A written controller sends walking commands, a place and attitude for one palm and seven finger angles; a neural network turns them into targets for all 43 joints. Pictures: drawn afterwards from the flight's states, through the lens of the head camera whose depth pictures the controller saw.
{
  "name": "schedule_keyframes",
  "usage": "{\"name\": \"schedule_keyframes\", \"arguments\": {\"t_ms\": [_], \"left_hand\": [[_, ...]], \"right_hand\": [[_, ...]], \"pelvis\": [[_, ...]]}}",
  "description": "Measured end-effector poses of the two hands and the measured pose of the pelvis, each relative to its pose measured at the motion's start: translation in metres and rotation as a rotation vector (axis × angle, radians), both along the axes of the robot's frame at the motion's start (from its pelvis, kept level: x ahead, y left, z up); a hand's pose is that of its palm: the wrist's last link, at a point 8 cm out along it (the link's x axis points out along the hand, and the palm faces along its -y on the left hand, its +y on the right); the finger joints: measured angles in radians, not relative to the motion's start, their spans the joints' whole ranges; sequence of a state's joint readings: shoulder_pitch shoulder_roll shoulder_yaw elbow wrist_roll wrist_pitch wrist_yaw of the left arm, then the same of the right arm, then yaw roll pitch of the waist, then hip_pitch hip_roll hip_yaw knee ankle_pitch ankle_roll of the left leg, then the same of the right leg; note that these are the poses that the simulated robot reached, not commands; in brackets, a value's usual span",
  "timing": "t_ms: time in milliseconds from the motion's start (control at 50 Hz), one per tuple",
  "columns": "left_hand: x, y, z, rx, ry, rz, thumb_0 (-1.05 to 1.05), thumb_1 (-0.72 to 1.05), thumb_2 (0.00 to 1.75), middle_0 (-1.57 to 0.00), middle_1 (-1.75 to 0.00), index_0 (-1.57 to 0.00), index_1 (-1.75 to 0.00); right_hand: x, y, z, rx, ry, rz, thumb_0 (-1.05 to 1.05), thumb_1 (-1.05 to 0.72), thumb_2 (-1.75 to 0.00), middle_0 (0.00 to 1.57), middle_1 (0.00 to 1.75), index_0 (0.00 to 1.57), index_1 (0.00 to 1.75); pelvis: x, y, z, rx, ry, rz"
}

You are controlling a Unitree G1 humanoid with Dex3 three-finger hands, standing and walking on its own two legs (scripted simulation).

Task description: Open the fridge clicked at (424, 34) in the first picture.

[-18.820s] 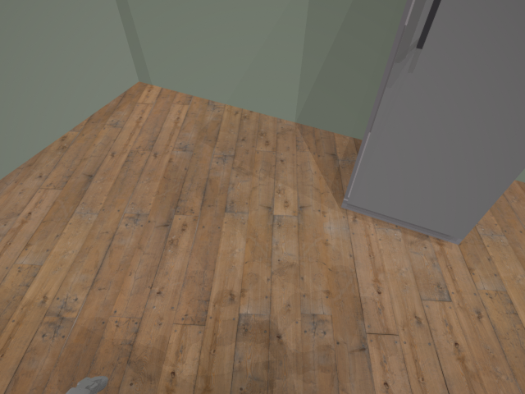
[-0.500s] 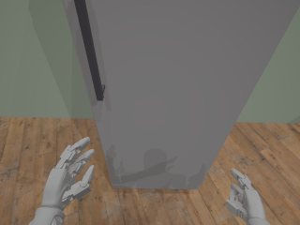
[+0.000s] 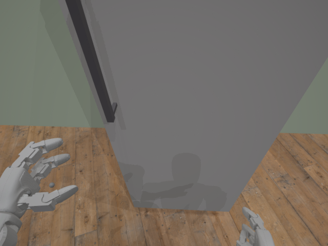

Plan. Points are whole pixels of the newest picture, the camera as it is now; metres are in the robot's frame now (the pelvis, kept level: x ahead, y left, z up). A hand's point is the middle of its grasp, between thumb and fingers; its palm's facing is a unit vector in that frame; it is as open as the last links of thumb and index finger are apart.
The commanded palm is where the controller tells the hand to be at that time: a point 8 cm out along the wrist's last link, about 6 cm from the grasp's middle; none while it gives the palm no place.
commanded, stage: raise the hand to about handle height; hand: left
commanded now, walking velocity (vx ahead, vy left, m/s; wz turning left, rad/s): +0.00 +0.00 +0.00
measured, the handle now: (98, 64) +0.41 +0.16 +0.26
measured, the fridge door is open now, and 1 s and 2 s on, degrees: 0 0 0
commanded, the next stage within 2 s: move the hooked fingers beside the handle in 1.24 s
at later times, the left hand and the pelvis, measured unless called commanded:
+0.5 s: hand out of the picture +0.24 +0.29 +0.23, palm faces +0.13 -0.98 -0.13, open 13.8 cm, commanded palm +0.20 +0.33 +0.23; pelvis -0.01 +0.01 +0.02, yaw +2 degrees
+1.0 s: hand (2, 120) +0.26 +0.28 +0.25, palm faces +0.03 -0.99 -0.14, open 14.0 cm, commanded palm +0.22 +0.33 +0.28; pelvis -0.01 +0.01 +0.02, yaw +1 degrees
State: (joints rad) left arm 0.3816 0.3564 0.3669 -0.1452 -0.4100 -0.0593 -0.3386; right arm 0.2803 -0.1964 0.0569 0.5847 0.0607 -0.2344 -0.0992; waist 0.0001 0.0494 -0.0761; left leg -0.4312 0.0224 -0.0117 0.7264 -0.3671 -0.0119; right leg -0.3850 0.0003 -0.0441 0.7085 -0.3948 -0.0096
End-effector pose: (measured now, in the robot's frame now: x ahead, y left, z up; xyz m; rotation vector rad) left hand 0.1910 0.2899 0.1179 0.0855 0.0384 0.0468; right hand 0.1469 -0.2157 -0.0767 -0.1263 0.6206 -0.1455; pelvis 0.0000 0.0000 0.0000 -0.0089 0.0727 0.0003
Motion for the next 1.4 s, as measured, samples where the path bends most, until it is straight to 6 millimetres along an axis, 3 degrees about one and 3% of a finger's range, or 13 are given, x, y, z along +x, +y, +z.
{"name": "schedule_keyframes", "arguments": {"t_ms": [100,180,260,380,460,600,800,880,980,1120,1220,1320,1400], "left_hand": [[-0.009,0.015,0.039,0.03,-0.193,0.056,0.0,-0.02,0.51,-0.27,-0.89,-0.27,-0.89],[-0.005,0.018,0.036,0.006,-0.138,0.013,0.0,-0.12,0.47,-0.27,-0.95,-0.27,-0.95],[0.005,0.019,0.039,0.023,-0.078,-0.019,0.0,-0.21,0.43,-0.28,-1.02,-0.28,-1.01],[0.01,0.036,0.094,0.065,-0.258,0.015,0.0,-0.35,0.37,-0.3,-1.11,-0.3,-1.1],[0.014,0.051,0.115,0.061,-0.257,0.06,-0.01,-0.42,0.33,-0.3,-1.15,-0.3,-1.15],[0.025,0.053,0.115,0.065,-0.109,0.04,-0.01,-0.48,0.31,-0.3,-1.19,-0.3,-1.19],[0.034,0.072,0.18,0.088,-0.268,0.081,-0.01,-0.5,0.3,-0.31,-1.2,-0.31,-1.2],[0.046,0.071,0.165,0.078,-0.139,0.073,-0.01,-0.5,0.3,-0.3,-1.2,-0.31,-1.2],[0.049,0.047,0.135,0.052,-0.08,-0.021,-0.01,-0.5,0.3,-0.3,-1.2,-0.3,-1.2],[0.035,0.049,0.166,0.065,-0.292,0.04,-0.01,-0.5,0.3,-0.31,-1.2,-0.31,-1.2],[0.044,0.067,0.16,0.064,-0.166,0.125,-0.01,-0.51,0.3,-0.31,-1.2,-0.31,-1.2],[0.052,0.047,0.141,0.083,-0.077,0.027,-0.01,-0.5,0.3,-0.3,-1.2,-0.3,-1.2],[0.048,0.035,0.153,0.083,-0.194,-0.033,-0.01,-0.5,0.3,-0.31,-1.2,-0.31,-1.2]], "right_hand": [[0.004,-0.017,0.011,-0.075,-0.01,0.021,0.01,-0.9,-0.9,0.2,0.3,0.2,0.3],[0.017,-0.022,0.021,-0.109,-0.053,0.024,0.01,-0.9,-0.9,0.2,0.3,0.2,0.3],[0.033,-0.015,0.036,-0.117,-0.121,0.03,0.01,-0.9,-0.9,0.2,0.3,0.2,0.3],[0.05,0.01,0.054,-0.079,-0.208,0.083,0.01,-0.9,-0.9,0.2,0.3,0.2,0.3],[0.054,0.025,0.054,-0.036,-0.214,0.122,0.01,-0.9,-0.9,0.2,0.3,0.2,0.3],[0.044,0.034,0.042,-0.005,-0.15,0.15,0.01,-0.9,-0.9,0.21,0.3,0.2,0.3],[0.031,0.018,0.037,-0.026,-0.111,0.132,0.01,-0.9,-0.9,0.21,0.3,0.2,0.3],[0.028,0.006,0.034,-0.022,-0.1,0.108,0.01,-0.9,-0.9,0.2,0.3,0.2,0.3],[0.027,-0.005,0.035,-0.041,-0.096,0.083,0.01,-0.9,-0.9,0.2,0.3,0.2,0.3],[0.036,-0.004,0.046,-0.049,-0.148,0.087,0.01,-0.9,-0.9,0.2,0.3,0.2,0.3],[0.043,0.0,0.041,-0.027,-0.143,0.108,0.01,-0.9,-0.9,0.2,0.3,0.2,0.3],[0.047,0.003,0.036,-0.018,-0.127,0.111,0.01,-0.9,-0.9,0.2,0.3,0.2,0.3],[0.049,0.005,0.039,-0.018,-0.141,0.104,0.01,-0.9,-0.9,0.2,0.3,0.2,0.3]], "pelvis": [[0.006,0.005,0.004,-0.007,-0.019,0.012],[0.004,0.011,0.006,-0.01,-0.039,0.02],[0.0,0.013,0.009,-0.007,-0.062,0.022],[-0.002,0.013,0.013,-0.006,-0.098,0.024],[-0.006,0.014,0.015,-0.007,-0.114,0.031],[-0.014,0.014,0.018,0.0,-0.118,0.037],[-0.014,0.009,0.02,0.002,-0.129,0.039],[-0.016,0.009,0.019,0.004,-0.114,0.037],[-0.016,0.008,0.019,0.008,-0.112,0.026],[-0.008,0.003,0.019,0.005,-0.126,0.023],[-0.009,0.002,0.018,0.004,-0.118,0.037],[-0.009,0.004,0.018,0.008,-0.108,0.037],[-0.003,0.003,0.018,0.009,-0.109,0.027]]}}
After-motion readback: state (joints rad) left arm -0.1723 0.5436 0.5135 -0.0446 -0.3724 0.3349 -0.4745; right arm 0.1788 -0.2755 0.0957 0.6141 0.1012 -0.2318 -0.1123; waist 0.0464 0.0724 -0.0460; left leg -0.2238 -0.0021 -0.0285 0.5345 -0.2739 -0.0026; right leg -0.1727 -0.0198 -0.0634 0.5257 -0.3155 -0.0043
